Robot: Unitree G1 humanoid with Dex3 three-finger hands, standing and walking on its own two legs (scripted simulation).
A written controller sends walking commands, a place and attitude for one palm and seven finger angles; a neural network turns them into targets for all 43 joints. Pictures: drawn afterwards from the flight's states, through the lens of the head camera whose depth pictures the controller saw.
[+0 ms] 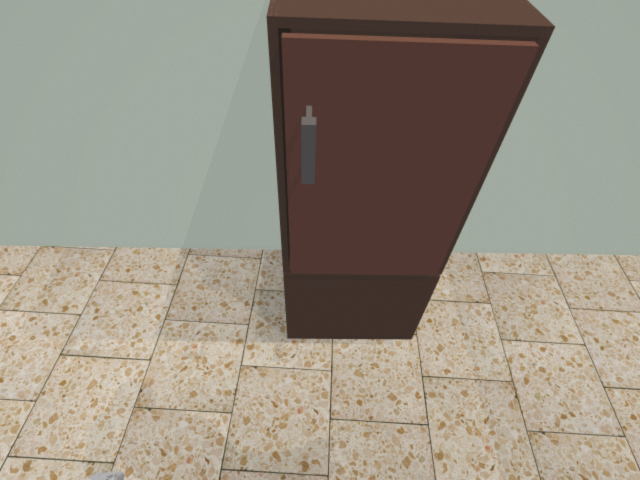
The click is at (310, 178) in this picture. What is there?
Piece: cupboard door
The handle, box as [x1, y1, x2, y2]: [301, 106, 315, 183]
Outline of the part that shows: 306,106 306,116 302,117 301,120 301,183 314,183 315,117 311,116 311,106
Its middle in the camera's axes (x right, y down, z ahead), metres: -0.02 -0.16 +0.68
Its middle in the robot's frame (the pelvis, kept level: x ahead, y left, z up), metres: +0.63 +0.06 +0.07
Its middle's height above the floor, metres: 0.84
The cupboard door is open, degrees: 0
